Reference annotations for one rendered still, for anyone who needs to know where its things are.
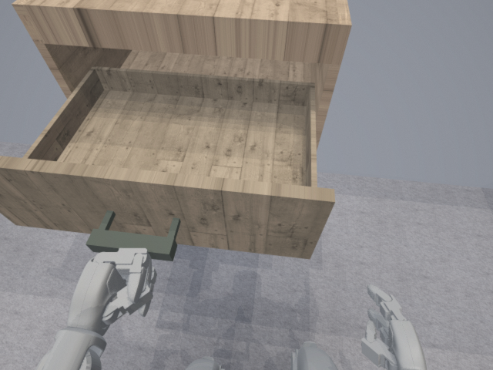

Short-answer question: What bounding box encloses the handle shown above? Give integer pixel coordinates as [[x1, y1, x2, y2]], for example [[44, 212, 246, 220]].
[[86, 210, 181, 261]]

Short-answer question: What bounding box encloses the drawer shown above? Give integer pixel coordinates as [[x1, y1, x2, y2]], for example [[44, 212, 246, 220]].
[[0, 66, 335, 259]]

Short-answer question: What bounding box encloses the right robot shin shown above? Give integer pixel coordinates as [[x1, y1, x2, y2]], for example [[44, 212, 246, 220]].
[[301, 341, 317, 348]]

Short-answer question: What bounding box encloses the cabinet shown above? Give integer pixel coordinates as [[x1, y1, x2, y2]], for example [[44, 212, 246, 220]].
[[12, 0, 352, 148]]

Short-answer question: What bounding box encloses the right robot thigh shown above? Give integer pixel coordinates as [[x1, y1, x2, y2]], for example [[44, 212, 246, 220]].
[[291, 347, 338, 370]]

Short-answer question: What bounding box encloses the right robot hand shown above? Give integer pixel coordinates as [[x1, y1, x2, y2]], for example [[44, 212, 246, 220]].
[[361, 284, 427, 370]]

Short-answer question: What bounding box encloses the robot left forearm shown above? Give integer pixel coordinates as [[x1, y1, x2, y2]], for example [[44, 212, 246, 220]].
[[35, 328, 107, 370]]

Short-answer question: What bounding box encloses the left robot hand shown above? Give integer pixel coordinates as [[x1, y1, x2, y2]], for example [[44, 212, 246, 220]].
[[66, 248, 157, 336]]

